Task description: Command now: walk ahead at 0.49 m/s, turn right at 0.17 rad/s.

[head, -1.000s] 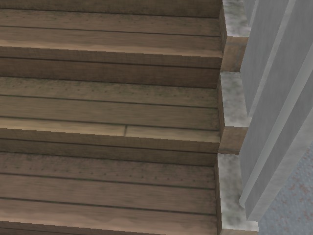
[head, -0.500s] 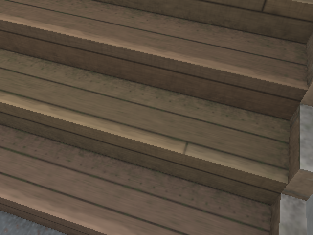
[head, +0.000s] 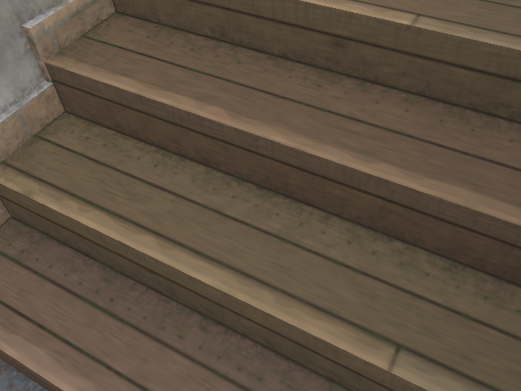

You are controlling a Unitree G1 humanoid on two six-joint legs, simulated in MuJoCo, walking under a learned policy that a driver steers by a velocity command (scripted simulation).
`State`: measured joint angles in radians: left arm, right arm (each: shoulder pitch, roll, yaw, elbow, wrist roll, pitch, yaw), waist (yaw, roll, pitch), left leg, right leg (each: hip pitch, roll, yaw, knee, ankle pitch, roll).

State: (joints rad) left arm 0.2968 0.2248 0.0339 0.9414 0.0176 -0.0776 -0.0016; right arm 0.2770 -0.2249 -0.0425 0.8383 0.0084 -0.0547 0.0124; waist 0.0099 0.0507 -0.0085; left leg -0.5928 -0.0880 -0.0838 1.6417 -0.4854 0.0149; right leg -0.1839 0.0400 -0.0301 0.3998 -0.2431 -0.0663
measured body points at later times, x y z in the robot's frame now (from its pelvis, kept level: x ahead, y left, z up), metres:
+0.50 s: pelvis +0.25 +0.08 +0.09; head +0.27 +0.09 +0.54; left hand +0.45 +0.32 -0.02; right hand +0.36 -0.20 +0.00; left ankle +0.34 +0.18 -0.57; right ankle +0.11 -0.02 -0.41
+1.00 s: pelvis +0.50 -0.03 +0.21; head +0.52 -0.02 +0.66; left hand +0.76 +0.06 +0.09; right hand +0.35 -0.19 +0.06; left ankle +0.38 +0.17 -0.48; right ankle +0.54 -0.14 -0.40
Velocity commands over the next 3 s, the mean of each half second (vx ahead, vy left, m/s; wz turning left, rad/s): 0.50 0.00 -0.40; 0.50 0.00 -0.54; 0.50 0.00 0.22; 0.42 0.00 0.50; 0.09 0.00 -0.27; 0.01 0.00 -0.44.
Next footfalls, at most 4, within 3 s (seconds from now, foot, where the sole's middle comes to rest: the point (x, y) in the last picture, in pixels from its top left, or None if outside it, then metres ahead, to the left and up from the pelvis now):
0.32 left None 0.38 0.18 -0.61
0.92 right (363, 303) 0.57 -0.15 -0.44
1.42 left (332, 118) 0.96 -0.11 -0.27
1.90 right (440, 1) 1.16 -0.37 -0.10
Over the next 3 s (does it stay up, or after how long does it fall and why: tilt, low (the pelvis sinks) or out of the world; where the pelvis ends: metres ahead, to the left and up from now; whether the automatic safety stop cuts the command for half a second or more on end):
stays up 1.13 -0.28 0.66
